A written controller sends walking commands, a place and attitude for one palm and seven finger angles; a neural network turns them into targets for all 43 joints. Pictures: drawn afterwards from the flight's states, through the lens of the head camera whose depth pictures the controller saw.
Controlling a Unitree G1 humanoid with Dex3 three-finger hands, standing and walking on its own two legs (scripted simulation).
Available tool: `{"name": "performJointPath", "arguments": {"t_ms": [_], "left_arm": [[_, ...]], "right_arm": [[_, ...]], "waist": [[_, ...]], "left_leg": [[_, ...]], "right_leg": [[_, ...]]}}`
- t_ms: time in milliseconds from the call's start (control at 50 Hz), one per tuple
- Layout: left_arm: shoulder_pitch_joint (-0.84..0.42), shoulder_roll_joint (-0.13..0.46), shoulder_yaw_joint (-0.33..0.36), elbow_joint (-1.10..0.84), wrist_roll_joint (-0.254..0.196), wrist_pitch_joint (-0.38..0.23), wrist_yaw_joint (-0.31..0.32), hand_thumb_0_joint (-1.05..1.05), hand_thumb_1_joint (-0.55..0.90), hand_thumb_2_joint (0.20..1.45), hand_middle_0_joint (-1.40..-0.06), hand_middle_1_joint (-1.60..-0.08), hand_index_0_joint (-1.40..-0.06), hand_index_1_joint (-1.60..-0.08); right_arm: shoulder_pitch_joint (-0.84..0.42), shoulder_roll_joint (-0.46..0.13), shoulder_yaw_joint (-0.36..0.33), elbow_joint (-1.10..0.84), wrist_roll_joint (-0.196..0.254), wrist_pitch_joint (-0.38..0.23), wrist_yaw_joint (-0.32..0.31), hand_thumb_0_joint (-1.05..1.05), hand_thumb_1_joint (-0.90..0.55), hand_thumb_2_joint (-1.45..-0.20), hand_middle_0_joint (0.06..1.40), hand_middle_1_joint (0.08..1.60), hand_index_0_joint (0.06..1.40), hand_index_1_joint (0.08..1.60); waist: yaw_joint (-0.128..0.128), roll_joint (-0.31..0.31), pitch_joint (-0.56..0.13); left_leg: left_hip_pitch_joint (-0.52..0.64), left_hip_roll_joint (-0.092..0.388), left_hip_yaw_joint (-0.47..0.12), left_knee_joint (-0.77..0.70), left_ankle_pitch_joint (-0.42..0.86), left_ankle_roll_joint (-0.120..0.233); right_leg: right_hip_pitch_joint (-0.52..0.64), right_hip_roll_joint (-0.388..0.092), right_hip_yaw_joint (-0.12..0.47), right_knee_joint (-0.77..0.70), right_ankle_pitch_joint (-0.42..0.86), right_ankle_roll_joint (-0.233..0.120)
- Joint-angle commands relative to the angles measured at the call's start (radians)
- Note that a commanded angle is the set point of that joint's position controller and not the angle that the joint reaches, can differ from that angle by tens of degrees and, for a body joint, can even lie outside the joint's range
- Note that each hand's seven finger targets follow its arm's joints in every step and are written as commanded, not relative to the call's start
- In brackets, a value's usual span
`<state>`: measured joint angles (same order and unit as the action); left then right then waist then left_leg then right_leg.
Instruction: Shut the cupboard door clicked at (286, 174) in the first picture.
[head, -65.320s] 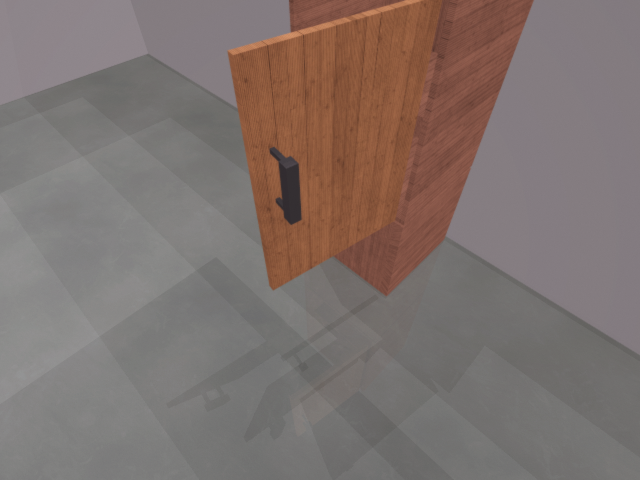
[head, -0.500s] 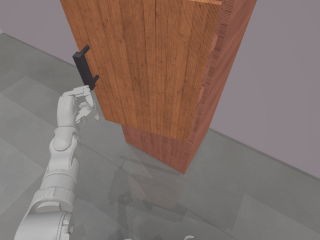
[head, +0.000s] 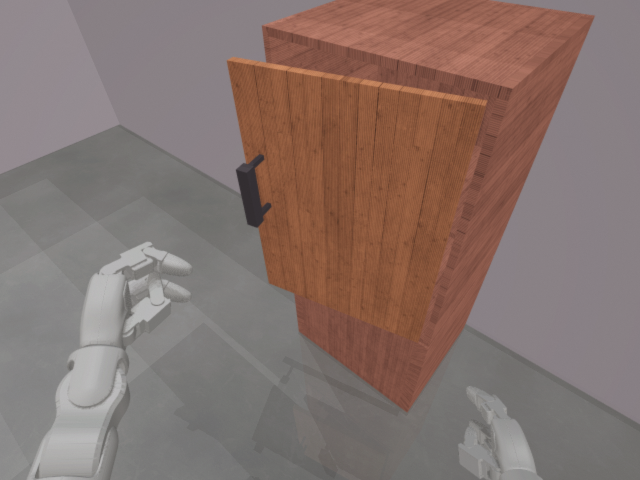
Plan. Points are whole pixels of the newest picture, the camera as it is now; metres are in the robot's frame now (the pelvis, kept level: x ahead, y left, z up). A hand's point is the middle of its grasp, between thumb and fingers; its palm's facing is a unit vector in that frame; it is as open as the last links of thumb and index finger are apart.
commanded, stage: draw the hand back to the body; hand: left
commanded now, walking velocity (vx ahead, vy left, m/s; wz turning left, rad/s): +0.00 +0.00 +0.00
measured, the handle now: (257, 190) +0.64 +0.20 +0.00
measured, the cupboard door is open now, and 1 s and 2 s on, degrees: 13 13 13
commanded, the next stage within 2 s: step back with the hand held close in 0.72 s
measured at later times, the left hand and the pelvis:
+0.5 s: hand (60, 350) +0.18 +0.26 +0.16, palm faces +0.49 -0.76 -0.42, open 7.1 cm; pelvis +0.00 -0.01 +0.00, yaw +0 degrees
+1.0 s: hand (69, 344) +0.19 +0.26 +0.16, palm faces +0.44 -0.78 -0.45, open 7.4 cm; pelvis +0.00 +0.00 +0.00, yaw +1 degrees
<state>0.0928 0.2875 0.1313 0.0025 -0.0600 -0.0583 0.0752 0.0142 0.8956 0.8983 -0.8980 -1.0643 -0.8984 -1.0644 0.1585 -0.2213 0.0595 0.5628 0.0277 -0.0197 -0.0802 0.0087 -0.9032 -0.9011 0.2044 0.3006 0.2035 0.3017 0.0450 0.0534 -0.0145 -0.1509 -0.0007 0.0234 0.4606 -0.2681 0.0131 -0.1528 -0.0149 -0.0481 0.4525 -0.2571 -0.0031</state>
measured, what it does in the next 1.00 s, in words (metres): stands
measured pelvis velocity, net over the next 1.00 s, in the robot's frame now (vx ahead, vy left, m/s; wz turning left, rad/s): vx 0.00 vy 0.00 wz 0.01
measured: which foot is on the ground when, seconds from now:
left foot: down 0.00-1.00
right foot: down 0.00-1.00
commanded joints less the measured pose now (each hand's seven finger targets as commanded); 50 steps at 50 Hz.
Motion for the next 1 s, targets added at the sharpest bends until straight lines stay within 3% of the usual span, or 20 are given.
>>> {"name": "performJointPath", "arguments": {"t_ms": [0, 60, 140, 260, 280, 320, 380, 460, 500, 540, 620, 660, 760, 820, 840, 860, 880, 900, 940, 980], "left_arm": [[-0.139, 0.169, 0.12, -0.332, -0.005, -0.054, 0.014, 0.0, 0.9, 0.9, -0.64, -0.78, -0.64, -0.78], [-0.032, 0.204, 0.18, -0.382, -0.006, -0.049, 0.018, 0.0, 0.9, 0.9, -0.558, -0.69, -0.558, -0.69], [0.059, 0.219, 0.227, -0.494, -0.005, -0.053, 0.025, 0.0, 0.9, 0.9, -0.447, -0.57, -0.447, -0.57], [0.237, 0.266, 0.323, -0.562, -0.01, -0.063, 0.034, 0.0, 0.9, 0.9, -0.282, -0.39, -0.282, -0.39], [0.249, 0.268, 0.335, -0.587, -0.012, -0.07, 0.036, 0.0, 0.9, 0.9, -0.255, -0.36, -0.255, -0.36], [0.307, 0.277, 0.364, -0.599, -0.014, -0.076, 0.041, 0.0, 0.9, 0.9, -0.2, -0.3, -0.2, -0.3], [0.265, 0.217, 0.296, -0.544, -0.009, -0.073, 0.038, 0.0, 0.9, 0.9, -0.2, -0.3, -0.2, -0.3], [0.241, 0.244, 0.314, -0.535, -0.005, -0.08, 0.047, 0.0, 0.9, 0.9, -0.2, -0.3, -0.2, -0.3], [0.232, 0.246, 0.314, -0.561, -0.004, -0.088, 0.049, 0.0, 0.9, 0.9, -0.2, -0.3, -0.2, -0.3], [0.239, 0.258, 0.329, -0.561, -0.005, -0.091, 0.051, 0.0, 0.9, 0.9, -0.2, -0.3, -0.2, -0.3], [0.254, 0.26, 0.337, -0.574, -0.004, -0.098, 0.052, 0.0, 0.9, 0.9, -0.2, -0.3, -0.2, -0.3], [0.273, 0.276, 0.358, -0.564, -0.007, -0.096, 0.05, 0.0, 0.9, 0.9, -0.2, -0.3, -0.2, -0.3], [0.293, 0.254, 0.346, -0.531, -0.013, -0.092, 0.04, 0.0, 0.9, 0.9, -0.2, -0.3, -0.2, -0.3], [0.275, 0.247, 0.337, -0.55, -0.012, -0.092, 0.04, 0.0, 0.9, 0.9, -0.2, -0.3, -0.2, -0.3], [0.193, 0.334, 0.42, -0.595, -0.004, -0.127, 0.051, 0.0, 0.9, 0.9, -0.2, -0.3, -0.2, -0.3], [0.205, 0.346, 0.432, -0.568, 0.002, -0.143, 0.054, 0.0, 0.9, 0.9, -0.2, -0.3, -0.2, -0.3], [0.29, 0.286, 0.377, -0.521, 0.002, -0.146, 0.051, 0.0, 0.9, 0.9, -0.2, -0.3, -0.2, -0.3], [0.318, 0.262, 0.354, -0.517, 0.002, -0.15, 0.05, 0.0, 0.9, 0.9, -0.2, -0.3, -0.2, -0.3], [0.358, 0.267, 0.356, -0.546, -0.001, -0.16, 0.057, 0.0, 0.9, 0.9, -0.2, -0.3, -0.2, -0.3], [0.385, 0.29, 0.38, -0.591, -0.003, -0.166, 0.065, 0.0, 0.9, 0.9, -0.2, -0.3, -0.2, -0.3]], "right_arm": [[-0.084, -0.105, -0.044, -0.125, -0.007, -0.054, -0.003, 0.0, -0.9, -0.9, 0.2, 0.3, 0.2, 0.3], [-0.091, -0.106, -0.047, -0.12, -0.015, -0.062, -0.001, 0.0, -0.9, -0.9, 0.2, 0.3, 0.2, 0.3], [-0.096, -0.096, -0.051, -0.121, -0.018, -0.076, 0.004, 0.0, -0.9, -0.9, 0.2, 0.3, 0.2, 0.3], [-0.1, -0.102, -0.065, -0.105, -0.017, -0.105, 0.004, 0.0, -0.9, -0.9, 0.2, 0.3, 0.2, 0.3], [-0.094, -0.097, -0.066, -0.107, -0.017, -0.108, 0.004, 0.0, -0.9, -0.9, 0.2, 0.3, 0.2, 0.3], [-0.095, -0.094, -0.069, -0.106, -0.015, -0.118, 0.003, 0.0, -0.9, -0.9, 0.2, 0.3, 0.2, 0.3], [-0.088, -0.105, -0.072, -0.088, -0.012, -0.126, 0.0, 0.0, -0.9, -0.9, 0.2, 0.3, 0.2, 0.3], [-0.085, -0.114, -0.079, -0.079, -0.017, -0.138, -0.012, 0.0, -0.9, -0.9, 0.2, 0.3, 0.2, 0.3], [-0.093, -0.108, -0.078, -0.082, -0.016, -0.142, -0.014, 0.0, -0.9, -0.9, 0.2, 0.3, 0.2, 0.3], [-0.098, -0.103, -0.075, -0.081, -0.018, -0.147, -0.016, 0.0, -0.9, -0.9, 0.2, 0.3, 0.2, 0.3], [-0.101, -0.093, -0.07, -0.076, -0.018, -0.155, -0.014, 0.0, -0.9, -0.9, 0.2, 0.3, 0.2, 0.3], [-0.101, -0.097, -0.073, -0.075, -0.02, -0.157, -0.016, 0.0, -0.9, -0.9, 0.2, 0.3, 0.2, 0.3], [-0.097, -0.095, -0.075, -0.075, -0.018, -0.15, -0.012, 0.0, -0.9, -0.9, 0.2, 0.3, 0.2, 0.3], [-0.097, -0.095, -0.077, -0.081, -0.017, -0.146, -0.011, 0.0, -0.9, -0.9, 0.2, 0.3, 0.2, 0.3], [-0.084, -0.128, -0.089, -0.111, -0.009, -0.121, -0.004, 0.0, -0.9, -0.9, 0.2, 0.3, 0.2, 0.3], [-0.077, -0.115, -0.087, -0.095, -0.011, -0.109, -0.004, 0.0, -0.9, -0.9, 0.2, 0.3, 0.2, 0.3], [-0.077, -0.11, -0.09, -0.086, -0.015, -0.097, -0.003, 0.0, -0.9, -0.9, 0.2, 0.3, 0.2, 0.3], [-0.071, -0.113, -0.095, -0.091, -0.014, -0.089, 0.0, 0.0, -0.9, -0.9, 0.2, 0.3, 0.2, 0.3], [-0.065, -0.118, -0.101, -0.097, -0.01, -0.073, 0.001, 0.0, -0.9, -0.9, 0.2, 0.3, 0.2, 0.3], [-0.069, -0.127, -0.106, -0.11, -0.01, -0.061, -0.008, 0.0, -0.9, -0.9, 0.2, 0.3, 0.2, 0.3]], "waist": [[-0.014, 0.01, -0.114], [-0.001, -0.004, -0.105], [0.006, 0.022, -0.123], [0.019, 0.002, -0.059], [0.02, 0.026, -0.086], [0.025, 0.011, -0.063], [0.0, -0.011, 0.025], [0.009, -0.036, -0.006], [0.013, -0.016, -0.038], [0.019, -0.026, -0.037], [0.022, 0.044, -0.022], [0.027, 0.013, -0.023], [0.022, -0.006, 0.008], [0.018, 0.005, -0.018], [-0.02, -0.015, 0.013], [-0.021, -0.05, 0.011], [-0.031, -0.1, -0.007], [-0.033, -0.105, -0.031], [-0.04, -0.064, -0.074], [-0.041, -0.006, -0.128]], "left_leg": [[0.06, 0.008, -0.014, -0.107, 0.24, 0.006], [0.056, 0.01, -0.014, -0.107, 0.273, 0.006], [0.068, 0.01, -0.013, -0.1, 0.311, 0.001], [0.034, 0.015, -0.009, -0.098, 0.291, 0.006], [0.04, 0.013, -0.005, -0.098, 0.28, 0.005], [0.027, 0.013, -0.003, -0.095, 0.271, 0.006], [0.011, 0.016, 0.0, -0.108, 0.191, 0.01], [0.024, 0.01, -0.002, -0.108, 0.165, 0.02], [0.036, 0.008, 0.0, -0.105, 0.163, 0.022], [0.03, 0.005, -0.002, -0.103, 0.166, 0.022], [0.024, 0.004, 0.002, -0.104, 0.177, 0.014], [0.025, 0.006, 0.003, -0.1, 0.194, 0.016], [0.019, 0.01, 0.011, -0.1, 0.192, 0.017], [0.037, 0.01, 0.014, -0.099, 0.192, 0.019], [-0.046, 0.032, -0.006, -0.02, 0.114, 0.031], [-0.063, 0.023, -0.023, 0.026, 0.089, 0.027], [-0.067, 0.019, -0.019, 0.062, 0.082, 0.024], [-0.078, 0.018, -0.022, 0.079, 0.077, 0.02], [-0.077, 0.027, -0.028, 0.063, 0.111, 0.019], [-0.049, 0.047, -0.034, 0.019, 0.236, 0.018]], "right_leg": [[0.075, 0.014, 0.005, -0.081, 0.224, -0.017], [0.096, 0.013, 0.003, -0.087, 0.254, -0.015], [0.11, 0.01, -0.001, -0.08, 0.276, -0.012], [0.088, 0.009, -0.001, -0.092, 0.249, -0.006], [0.1, 0.003, 0.0, -0.085, 0.238, -0.005], [0.088, 0.005, -0.001, -0.085, 0.231, -0.004], [0.023, 0.002, 0.003, -0.109, 0.143, 0.001], [0.029, 0.001, 0.008, -0.116, 0.112, 0.002], [0.042, -0.003, 0.013, -0.109, 0.108, 0.0], [0.048, -0.002, 0.014, -0.109, 0.114, 0.001], [0.057, -0.003, 0.018, -0.11, 0.129, -0.004], [0.06, -0.001, 0.019, -0.116, 0.152, -0.002], [0.044, 0.0, 0.025, -0.13, 0.148, 0.002], [0.047, -0.002, 0.024, -0.123, 0.147, 0.003], [-0.042, -0.073, 0.128, -0.174, 0.15, -0.008], [-0.055, -0.119, 0.164, -0.188, 0.159, -0.03], [-0.077, -0.148, 0.166, -0.183, 0.167, -0.041], [-0.075, -0.163, 0.169, -0.17, 0.17, -0.049], [-0.068, -0.167, 0.15, -0.127, 0.194, -0.055], [-0.042, -0.13, 0.097, -0.053, 0.287, -0.035]]}}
